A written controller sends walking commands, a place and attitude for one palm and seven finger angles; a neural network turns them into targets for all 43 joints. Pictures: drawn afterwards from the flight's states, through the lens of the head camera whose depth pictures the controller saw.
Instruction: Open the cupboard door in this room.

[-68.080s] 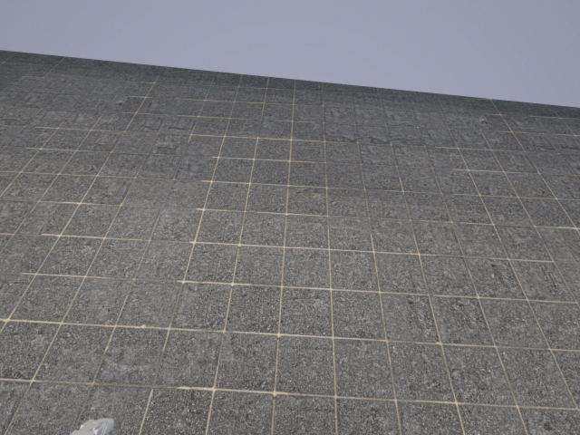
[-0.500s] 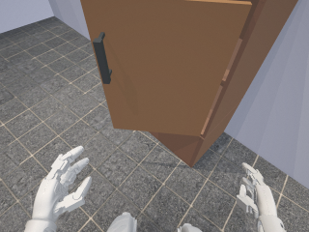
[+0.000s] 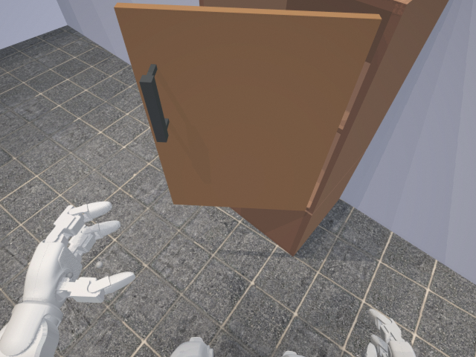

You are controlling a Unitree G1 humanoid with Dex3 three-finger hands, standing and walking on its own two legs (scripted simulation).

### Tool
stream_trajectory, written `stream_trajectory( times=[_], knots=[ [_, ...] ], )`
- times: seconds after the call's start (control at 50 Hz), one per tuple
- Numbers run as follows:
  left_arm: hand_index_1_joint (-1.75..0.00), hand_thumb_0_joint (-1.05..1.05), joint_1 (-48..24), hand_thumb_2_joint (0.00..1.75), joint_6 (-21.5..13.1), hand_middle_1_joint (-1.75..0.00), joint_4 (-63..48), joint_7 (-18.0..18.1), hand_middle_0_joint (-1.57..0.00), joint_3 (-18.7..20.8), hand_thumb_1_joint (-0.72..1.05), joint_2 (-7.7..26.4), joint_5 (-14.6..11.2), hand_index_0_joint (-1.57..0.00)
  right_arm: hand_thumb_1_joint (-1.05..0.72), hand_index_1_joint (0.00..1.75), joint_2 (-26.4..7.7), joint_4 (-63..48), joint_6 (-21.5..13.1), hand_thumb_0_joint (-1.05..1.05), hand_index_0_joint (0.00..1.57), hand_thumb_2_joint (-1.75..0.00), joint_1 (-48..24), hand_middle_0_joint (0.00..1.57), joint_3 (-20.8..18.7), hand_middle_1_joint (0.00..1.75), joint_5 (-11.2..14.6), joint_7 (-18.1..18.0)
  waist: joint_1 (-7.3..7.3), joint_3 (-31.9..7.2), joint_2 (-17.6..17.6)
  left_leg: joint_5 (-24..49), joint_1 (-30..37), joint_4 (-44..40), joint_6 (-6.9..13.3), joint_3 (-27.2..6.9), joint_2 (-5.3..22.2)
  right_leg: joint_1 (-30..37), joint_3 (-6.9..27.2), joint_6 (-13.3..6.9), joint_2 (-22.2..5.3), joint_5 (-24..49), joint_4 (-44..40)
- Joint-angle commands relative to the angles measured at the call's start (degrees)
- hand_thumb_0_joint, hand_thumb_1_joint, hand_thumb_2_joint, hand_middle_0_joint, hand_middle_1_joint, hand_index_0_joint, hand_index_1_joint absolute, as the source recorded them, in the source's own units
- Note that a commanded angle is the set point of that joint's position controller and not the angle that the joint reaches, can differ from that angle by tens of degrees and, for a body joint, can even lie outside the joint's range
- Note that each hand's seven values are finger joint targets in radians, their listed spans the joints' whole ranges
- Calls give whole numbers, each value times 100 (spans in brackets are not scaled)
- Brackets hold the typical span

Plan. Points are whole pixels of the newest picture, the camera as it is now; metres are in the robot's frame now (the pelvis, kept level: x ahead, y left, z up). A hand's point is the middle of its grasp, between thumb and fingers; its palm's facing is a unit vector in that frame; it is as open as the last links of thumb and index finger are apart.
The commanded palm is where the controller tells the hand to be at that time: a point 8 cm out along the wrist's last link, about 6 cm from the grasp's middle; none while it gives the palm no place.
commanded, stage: raise the hand with hooked fingers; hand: left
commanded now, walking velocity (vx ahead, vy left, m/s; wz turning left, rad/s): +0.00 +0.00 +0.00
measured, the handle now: (157, 105) +0.55 +0.19 +0.10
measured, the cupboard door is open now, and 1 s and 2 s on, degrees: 39 39 39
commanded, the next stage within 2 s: move the hooked fingers beside the handle in 1.16 s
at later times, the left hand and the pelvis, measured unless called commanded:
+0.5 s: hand (60, 222) +0.28 +0.27 +0.10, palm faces +0.04 -1.00 -0.04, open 13.9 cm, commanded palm +0.26 +0.32 +0.11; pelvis +0.01 +0.01 +0.02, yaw +0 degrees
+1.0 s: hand (59, 204) +0.30 +0.28 +0.12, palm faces +0.04 -1.00 -0.03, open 14.0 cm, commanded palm +0.27 +0.32 +0.12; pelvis +0.01 +0.00 +0.03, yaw +0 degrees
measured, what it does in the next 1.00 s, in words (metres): stands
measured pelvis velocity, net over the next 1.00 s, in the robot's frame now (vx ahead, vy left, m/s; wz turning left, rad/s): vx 0.01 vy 0.00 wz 0.00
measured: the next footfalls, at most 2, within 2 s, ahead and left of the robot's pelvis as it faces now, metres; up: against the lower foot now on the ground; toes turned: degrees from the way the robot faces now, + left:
none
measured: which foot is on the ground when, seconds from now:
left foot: down 0.00-1.00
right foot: down 0.00-1.00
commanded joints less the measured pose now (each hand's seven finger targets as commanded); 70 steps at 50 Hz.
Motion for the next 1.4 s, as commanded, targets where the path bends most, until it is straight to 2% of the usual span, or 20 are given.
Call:
stream_trajectory(
  times=[0.0,0.2,0.24,0.34,0.4,0.46,0.5,0.52,0.6,0.64,0.72,0.84,0.92,0.98,1.0,1.12,1.2,1.24,1.3,1.38],
  knots=[
    [-102,0,-839,42,-329,-102,-1188,-19,-28,612,-22,1208,-143,-28,-90,30,-811,-957,-419,0,20,-90,-416,20,-258,30,49,-79,118,-1121,212,980,1216,-994,39,-350,-171,477,209,-57,217,907,-895],
    [-117,0,-1366,32,92,-117,-857,-241,-30,853,-45,1479,-222,-30,-90,30,-860,-998,-310,0,20,-90,-378,20,-177,30,72,-80,138,-1075,486,1508,1708,-1264,-4,-363,-169,793,128,-93,265,1546,-1084],
    [-120,0,-1525,30,201,-120,-733,-346,-30,879,-50,1471,-273,-30,-90,30,-855,-1000,-275,0,20,-90,-397,20,-178,30,92,-90,101,-1050,305,1516,1740,-1310,-3,-342,-171,824,115,-65,265,1612,-1169],
    [-120,0,-2154,30,358,-120,-542,-552,-30,992,-50,1676,-300,-30,-90,30,-863,-982,-232,0,20,-90,-417,20,-135,30,99,-121,102,-1124,494,1640,1944,-1387,-9,-346,-181,916,137,-84,265,1727,-1269],
    [-120,0,-2402,30,402,-120,-388,-623,-30,1061,-50,1829,-295,-30,-90,30,-887,-961,-227,0,20,-90,-419,20,-128,30,107,-156,85,-1058,334,1628,2041,-1449,0,-378,-165,963,142,-94,280,1683,-1355],
    [-120,0,-2590,30,419,-120,-321,-677,-30,1184,-50,1971,-281,-30,-90,30,-865,-949,-224,0,20,-90,-432,20,-107,30,111,-163,127,-1190,566,1717,2223,-1558,-18,-404,-164,1046,127,-107,263,1696,-1408],
    [-120,0,-2672,30,489,-120,-28,-725,-30,1321,-50,2134,-319,-30,-90,30,-902,-915,-207,0,20,-90,-420,20,-93,30,105,-187,132,-1067,267,1666,2127,-1584,8,-392,-173,1121,148,-109,275,1718,-1493],
    [-120,0,-2792,30,516,-120,-2,-764,-30,1303,-50,2137,-302,-30,-90,30,-898,-907,-202,0,20,-90,-432,20,-84,30,115,-192,120,-1053,449,1662,2151,-1626,3,-374,-179,1122,147,-110,256,1722,-1509],
    [-120,0,-3094,30,630,-120,435,-896,-30,1411,-50,2312,-349,-30,-90,30,-937,-894,-178,0,20,-90,-410,20,-82,30,129,-234,125,-963,229,1485,2107,-1694,27,-363,-198,1199,199,-110,246,1606,-1652],
    [-120,0,-3343,30,622,-120,396,-949,-30,1394,-50,2364,-321,-30,-90,30,-927,-892,-186,0,20,-90,-407,20,-84,30,144,-242,102,-1054,462,1494,2245,-1740,29,-351,-200,1207,206,-109,234,1595,-1692],
    [-120,0,-2950,30,635,-120,677,-1037,-30,1265,-50,2120,-372,-30,-90,30,-940,-913,-194,0,20,-90,-351,20,-108,30,148,-198,130,-975,189,1555,2156,-1744,51,-317,-210,1251,208,-98,233,1717,-1725],
    [-120,0,-3041,30,463,-120,293,-849,-30,1498,-50,2355,-308,-30,-90,30,-941,-922,-205,0,20,-90,-307,20,-149,30,122,-164,164,-1213,474,1727,2363,-1778,46,-299,-211,1311,214,-101,237,1810,-1687],
    [-120,0,-3088,30,414,-120,352,-787,-30,1482,-50,2320,-284,-30,-90,30,-931,-871,-198,0,20,-90,-287,20,-141,30,107,-180,122,-1043,331,1749,2311,-1800,52,-293,-196,1305,207,-87,236,1879,-1702],
    [-120,0,-3175,30,407,-120,367,-813,-30,1420,-50,2285,-264,-30,-90,30,-926,-873,-206,0,20,-90,-326,20,-136,30,121,-194,114,-1005,537,1546,2326,-1834,42,-290,-208,1215,228,-83,221,1689,-1738],
    [-120,0,-3174,30,416,-120,446,-819,-30,1429,-50,2307,-282,-30,-90,30,-934,-846,-192,0,20,-90,-301,20,-138,30,113,-205,93,-963,284,1527,2292,-1812,66,-279,-201,1267,246,-83,221,1709,-1776],
    [-120,0,-3154,30,396,-120,513,-883,-30,1375,-50,2251,-281,-30,-90,30,-917,-844,-202,0,20,-90,-344,20,-127,30,132,-216,102,-1020,393,1532,2327,-1814,63,-261,-219,1278,268,-74,218,1745,-1781],
    [-120,0,-3119,30,397,-120,665,-872,-30,1439,-50,2307,-308,-30,-90,30,-937,-811,-190,0,20,-90,-324,20,-129,30,129,-229,89,-929,90,1521,2245,-1786,79,-238,-216,1290,284,-54,204,1790,-1805],
    [-120,0,-3291,30,381,-120,598,-884,-30,1318,-50,2217,-270,-30,-90,30,-901,-827,-199,0,20,-90,-398,20,-111,30,148,-227,89,-874,418,1409,2261,-1831,67,-243,-235,1224,292,-66,193,1661,-1817],
    [-120,0,-3998,30,344,-120,724,-841,-30,1127,-50,2202,-213,-30,-90,30,-928,-726,-186,0,20,-90,-345,20,-105,30,142,-281,-68,-778,175,1184,2238,-1815,83,-277,-223,1056,310,-49,195,1418,-1864],
    [-120,0,-4342,30,266,-120,1016,-813,-30,1198,-50,2336,-134,-30,-90,30,-934,-656,-173,0,20,-90,-296,20,-113,30,139,-310,-61,-1067,333,1196,2320,-1785,80,-271,-236,1085,347,-49,167,1435,-1840]
  ],
)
